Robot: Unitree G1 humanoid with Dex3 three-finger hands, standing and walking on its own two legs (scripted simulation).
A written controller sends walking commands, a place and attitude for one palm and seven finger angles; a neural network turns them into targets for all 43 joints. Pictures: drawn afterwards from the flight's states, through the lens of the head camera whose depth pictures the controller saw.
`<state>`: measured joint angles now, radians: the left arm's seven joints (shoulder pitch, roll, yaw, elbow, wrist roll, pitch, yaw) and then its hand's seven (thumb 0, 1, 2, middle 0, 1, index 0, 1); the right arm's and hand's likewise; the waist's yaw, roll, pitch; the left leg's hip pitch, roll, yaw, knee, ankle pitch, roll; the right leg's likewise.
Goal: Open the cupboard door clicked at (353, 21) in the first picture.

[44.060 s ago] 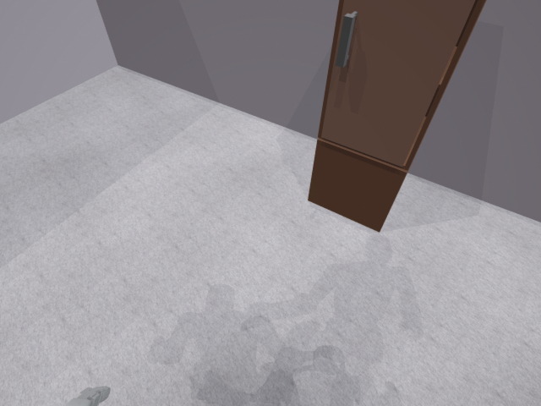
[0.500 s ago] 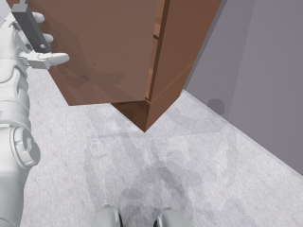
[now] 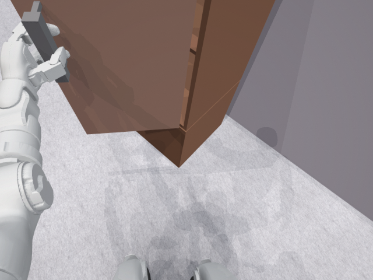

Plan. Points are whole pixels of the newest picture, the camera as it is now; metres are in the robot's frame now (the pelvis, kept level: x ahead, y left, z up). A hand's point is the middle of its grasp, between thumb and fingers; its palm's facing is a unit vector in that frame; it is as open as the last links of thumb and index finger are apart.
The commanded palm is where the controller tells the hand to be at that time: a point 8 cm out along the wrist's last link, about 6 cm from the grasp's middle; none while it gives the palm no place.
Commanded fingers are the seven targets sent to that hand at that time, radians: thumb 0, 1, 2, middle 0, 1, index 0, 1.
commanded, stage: pull the door open along its arc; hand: left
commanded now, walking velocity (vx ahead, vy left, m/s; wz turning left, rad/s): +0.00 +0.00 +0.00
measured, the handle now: (50, 44) +0.59 +0.22 +0.11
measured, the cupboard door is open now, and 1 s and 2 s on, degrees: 49 99 98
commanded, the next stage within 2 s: open thumb and fingers to let go in 1.00 s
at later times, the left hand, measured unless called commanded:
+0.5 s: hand (63, 88) +0.47 +0.18 +0.12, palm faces +0.01 -1.00 +0.01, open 6.6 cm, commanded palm +0.41 +0.23 +0.11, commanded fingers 0.00 0.90 0.90 -0.40 -1.35 -0.40 -1.35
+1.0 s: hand (141, 155) +0.32 +0.05 +0.12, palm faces +0.38 -0.92 +0.03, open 7.2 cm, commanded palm +0.27 +0.11 +0.11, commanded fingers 0.00 0.90 0.90 -0.40 -1.35 -0.40 -1.35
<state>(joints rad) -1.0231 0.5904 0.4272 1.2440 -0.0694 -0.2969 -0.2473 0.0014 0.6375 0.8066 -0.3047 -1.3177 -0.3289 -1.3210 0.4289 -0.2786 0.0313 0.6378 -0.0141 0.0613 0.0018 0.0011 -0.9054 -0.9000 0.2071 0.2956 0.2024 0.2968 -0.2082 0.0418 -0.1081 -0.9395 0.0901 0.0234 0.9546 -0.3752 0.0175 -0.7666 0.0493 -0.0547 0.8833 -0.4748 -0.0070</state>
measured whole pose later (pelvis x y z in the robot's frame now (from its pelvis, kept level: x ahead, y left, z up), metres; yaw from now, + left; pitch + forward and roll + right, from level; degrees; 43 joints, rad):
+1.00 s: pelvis +0.03 -0.04 +0.03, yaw +2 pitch +5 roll +1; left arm 0.11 -0.11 -0.15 -0.03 0.02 0.01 0.50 0.04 0.60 0.70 -0.24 -1.18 -0.26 -1.23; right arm 0.18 -0.18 0.03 0.49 -0.04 0.14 0.03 0.01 -0.91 -0.90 0.21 0.30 0.20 0.30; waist -0.03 0.03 -0.13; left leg -0.46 0.06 0.04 0.72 -0.34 -0.04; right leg -0.32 0.02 -0.05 0.73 -0.49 -0.05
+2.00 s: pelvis -0.02 -0.02 +0.02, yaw +4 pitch +5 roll -1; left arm -0.20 -0.14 -0.20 0.29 0.06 -0.08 0.61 -0.01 -0.50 0.30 -0.26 -0.58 -0.25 -0.58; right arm 0.17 -0.17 0.01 0.64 -0.05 0.07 0.01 0.01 -0.91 -0.90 0.20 0.30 0.20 0.30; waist -0.01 0.04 -0.10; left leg -0.60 0.04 0.01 0.82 -0.31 -0.01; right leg -0.45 0.00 -0.07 0.83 -0.47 -0.03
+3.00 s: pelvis +0.01 -0.04 +0.02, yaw +4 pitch +5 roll +1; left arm 0.36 0.13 -0.08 -0.16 -0.14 -0.21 -0.06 -0.01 -0.50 0.30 -0.15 -0.30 -0.15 -0.30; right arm 0.21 -0.22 0.03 0.49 0.01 -0.04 -0.01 0.01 -0.91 -0.90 0.20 0.30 0.20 0.30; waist 0.01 0.04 -0.09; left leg -0.54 0.04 0.01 0.79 -0.34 -0.03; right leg -0.40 0.01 -0.07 0.81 -0.50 -0.05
